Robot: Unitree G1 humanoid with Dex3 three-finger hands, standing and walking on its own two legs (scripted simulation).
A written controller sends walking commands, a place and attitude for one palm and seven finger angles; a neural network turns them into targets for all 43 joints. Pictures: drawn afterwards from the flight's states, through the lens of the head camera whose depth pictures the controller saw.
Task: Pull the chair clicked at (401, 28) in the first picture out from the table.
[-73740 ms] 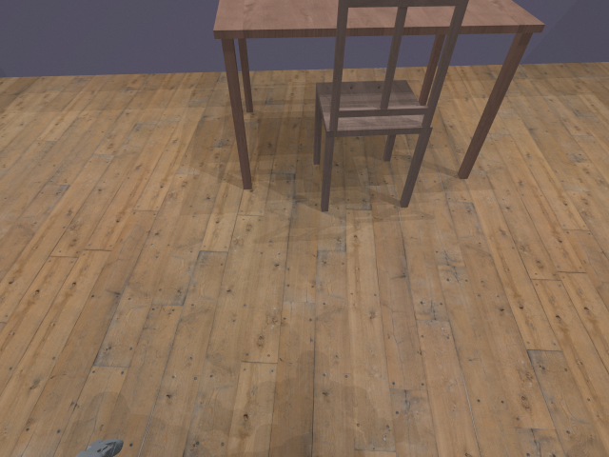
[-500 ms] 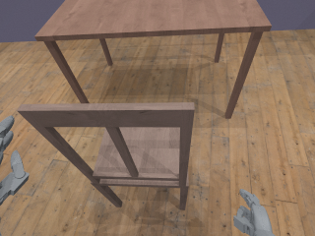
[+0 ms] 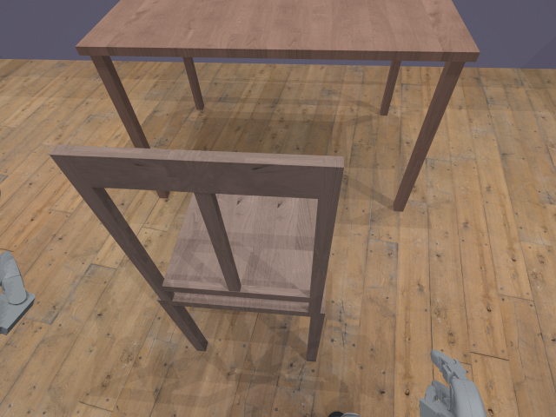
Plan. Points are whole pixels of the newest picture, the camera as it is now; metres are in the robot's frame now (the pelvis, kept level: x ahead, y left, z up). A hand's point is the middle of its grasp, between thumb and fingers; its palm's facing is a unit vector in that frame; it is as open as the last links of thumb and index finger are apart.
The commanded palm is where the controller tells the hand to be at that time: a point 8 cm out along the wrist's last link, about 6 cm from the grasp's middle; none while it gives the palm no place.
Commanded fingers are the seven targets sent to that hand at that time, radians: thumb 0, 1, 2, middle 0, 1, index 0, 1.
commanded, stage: step back with the hand held close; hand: left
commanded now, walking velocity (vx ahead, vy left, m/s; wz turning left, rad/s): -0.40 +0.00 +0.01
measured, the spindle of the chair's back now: (222, 248) +0.40 +0.15 -0.06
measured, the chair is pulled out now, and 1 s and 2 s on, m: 0.50 0.50 0.50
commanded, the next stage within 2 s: stop stepping back and stand still in 1.28 s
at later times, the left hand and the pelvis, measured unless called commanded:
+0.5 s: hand (30, 293) +0.20 +0.26 +0.17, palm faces +0.43 -0.70 -0.57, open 7.4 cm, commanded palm +0.14 +0.30 +0.19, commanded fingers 0.00 0.90 0.90 -0.20 -0.30 -0.20 -0.30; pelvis +0.00 -0.01 -0.01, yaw +0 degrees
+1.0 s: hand (35, 332) +0.17 +0.23 +0.17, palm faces +0.39 -0.76 -0.53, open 7.4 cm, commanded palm +0.09 +0.28 +0.19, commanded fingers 0.00 0.90 0.90 -0.20 -0.30 -0.20 -0.30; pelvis -0.04 -0.02 +0.01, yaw +2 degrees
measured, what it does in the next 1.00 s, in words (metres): steps on the spot: right foot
